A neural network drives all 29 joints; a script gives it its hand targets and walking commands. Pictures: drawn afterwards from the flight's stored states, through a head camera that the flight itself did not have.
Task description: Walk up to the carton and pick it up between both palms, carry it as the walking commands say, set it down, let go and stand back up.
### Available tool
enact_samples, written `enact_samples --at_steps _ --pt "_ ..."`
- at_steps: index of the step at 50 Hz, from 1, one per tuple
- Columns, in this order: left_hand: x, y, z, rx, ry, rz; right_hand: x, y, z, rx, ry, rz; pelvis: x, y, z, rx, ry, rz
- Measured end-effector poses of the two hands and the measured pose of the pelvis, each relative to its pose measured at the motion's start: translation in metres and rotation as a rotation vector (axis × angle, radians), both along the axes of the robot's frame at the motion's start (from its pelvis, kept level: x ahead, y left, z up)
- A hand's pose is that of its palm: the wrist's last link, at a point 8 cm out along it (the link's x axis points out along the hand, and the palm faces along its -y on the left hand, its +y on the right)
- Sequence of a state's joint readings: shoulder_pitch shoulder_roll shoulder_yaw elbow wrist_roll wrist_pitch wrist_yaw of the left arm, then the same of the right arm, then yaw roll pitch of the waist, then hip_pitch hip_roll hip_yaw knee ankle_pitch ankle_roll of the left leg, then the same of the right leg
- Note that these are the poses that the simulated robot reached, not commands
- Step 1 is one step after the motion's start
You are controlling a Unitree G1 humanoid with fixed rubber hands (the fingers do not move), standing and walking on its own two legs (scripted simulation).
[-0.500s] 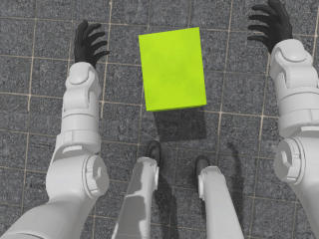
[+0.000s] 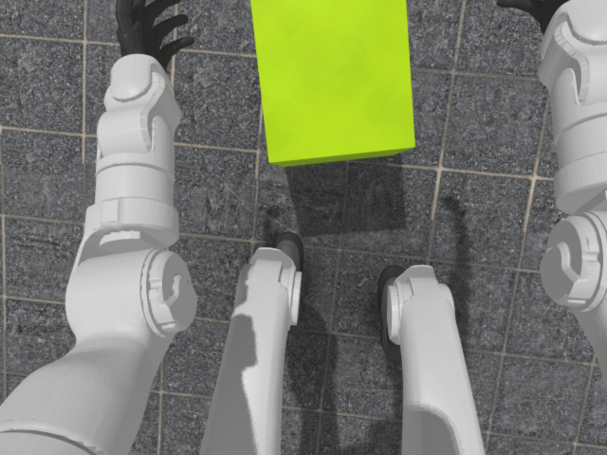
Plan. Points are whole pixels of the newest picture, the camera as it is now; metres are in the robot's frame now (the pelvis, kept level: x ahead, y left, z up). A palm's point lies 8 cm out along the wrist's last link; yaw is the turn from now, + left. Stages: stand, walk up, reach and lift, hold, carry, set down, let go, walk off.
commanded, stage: reach and lift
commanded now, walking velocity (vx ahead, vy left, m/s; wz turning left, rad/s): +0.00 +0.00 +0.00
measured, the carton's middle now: (331, 77) +0.58 +0.06 -0.44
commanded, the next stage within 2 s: none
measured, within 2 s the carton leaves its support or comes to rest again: neither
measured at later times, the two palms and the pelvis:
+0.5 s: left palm (209, 90) +0.51 +0.23 -0.29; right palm (480, 65) +0.57 -0.15 -0.28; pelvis -0.03 -0.01 -0.12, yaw +0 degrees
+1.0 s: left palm (227, 93) +0.52 +0.23 -0.36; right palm (470, 88) +0.55 -0.17 -0.36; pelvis -0.03 +0.00 -0.18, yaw -1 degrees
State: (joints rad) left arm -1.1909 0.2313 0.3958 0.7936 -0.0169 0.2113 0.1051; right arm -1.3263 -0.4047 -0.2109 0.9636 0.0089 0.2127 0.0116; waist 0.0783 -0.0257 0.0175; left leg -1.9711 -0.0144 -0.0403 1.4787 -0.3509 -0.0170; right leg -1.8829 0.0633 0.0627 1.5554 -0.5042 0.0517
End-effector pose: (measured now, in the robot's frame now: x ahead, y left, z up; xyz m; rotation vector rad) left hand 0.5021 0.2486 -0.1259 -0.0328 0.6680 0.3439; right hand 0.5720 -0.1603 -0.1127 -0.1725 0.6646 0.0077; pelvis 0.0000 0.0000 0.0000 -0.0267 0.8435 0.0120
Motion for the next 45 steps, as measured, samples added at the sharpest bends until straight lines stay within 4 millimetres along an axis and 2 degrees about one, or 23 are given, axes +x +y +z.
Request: enact_samples --at_steps 7,13,18,22,24,29,35,45 --pt "0.005 -0.002 -0.046 0.003 -0.004 -0.011 -0.002 0.000 -0.052 0.006 0.008 0.002 -0.004 0.001 -0.034 -0.006 -0.003 -0.002" --pt "0.007 0.004 -0.080 0.021 -0.013 -0.004 0.004 0.005 -0.087 0.020 -0.028 0.009 -0.012 0.000 -0.066 0.002 -0.068 0.002" --pt "0.010 -0.003 -0.113 0.002 -0.021 -0.020 0.003 0.005 -0.119 0.018 -0.026 0.008 -0.019 -0.003 -0.087 0.011 -0.137 0.003" --pt "0.007 -0.011 -0.148 -0.024 0.014 -0.018 -0.004 0.005 -0.154 0.010 0.022 0.012 -0.023 -0.006 -0.105 0.015 -0.171 -0.003" --pt "0.006 -0.013 -0.161 -0.020 -0.014 -0.018 -0.005 0.008 -0.165 0.019 -0.012 0.019 -0.028 -0.007 -0.110 0.020 -0.247 -0.008" --pt "-0.006 -0.012 -0.202 -0.024 0.070 -0.001 -0.011 0.005 -0.203 0.017 0.043 -0.001 -0.030 -0.009 -0.138 0.027 -0.241 -0.012" --pt "-0.006 -0.006 -0.222 -0.010 0.068 -0.001 -0.011 0.007 -0.220 0.017 0.045 0.009 -0.031 -0.009 -0.162 0.032 -0.257 -0.027" --pt "0.010 -0.020 -0.236 -0.019 0.072 -0.038 -0.012 0.002 -0.242 0.029 0.035 0.003 -0.028 -0.003 -0.181 0.035 -0.252 -0.043"
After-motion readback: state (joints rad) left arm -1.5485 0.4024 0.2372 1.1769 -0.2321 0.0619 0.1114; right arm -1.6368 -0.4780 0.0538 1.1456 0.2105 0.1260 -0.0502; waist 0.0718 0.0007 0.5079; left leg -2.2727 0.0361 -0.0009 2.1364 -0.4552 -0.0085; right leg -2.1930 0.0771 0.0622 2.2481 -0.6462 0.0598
